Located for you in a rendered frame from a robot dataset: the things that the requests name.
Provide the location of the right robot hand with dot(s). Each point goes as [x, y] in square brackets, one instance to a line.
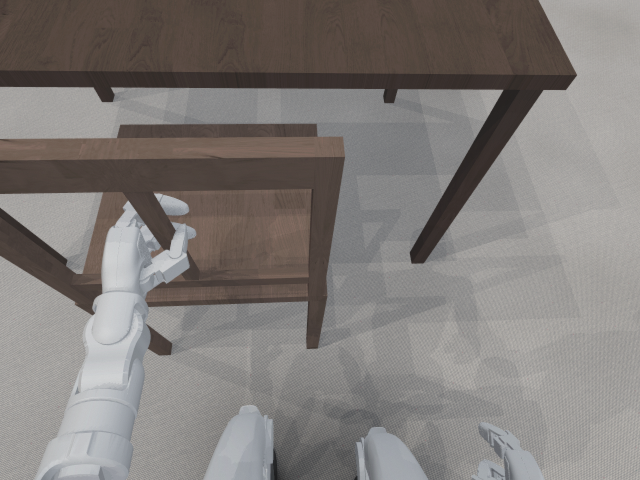
[518, 464]

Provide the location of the right robot shin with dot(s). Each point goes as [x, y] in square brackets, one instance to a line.
[377, 430]

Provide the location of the left robot hand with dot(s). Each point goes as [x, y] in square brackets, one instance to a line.
[127, 249]

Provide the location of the right robot thigh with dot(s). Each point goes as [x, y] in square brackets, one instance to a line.
[383, 456]

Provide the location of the table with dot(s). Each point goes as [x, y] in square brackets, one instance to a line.
[507, 45]

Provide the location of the left robot forearm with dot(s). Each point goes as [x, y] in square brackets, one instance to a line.
[93, 441]

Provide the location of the chair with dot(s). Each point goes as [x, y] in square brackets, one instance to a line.
[262, 199]

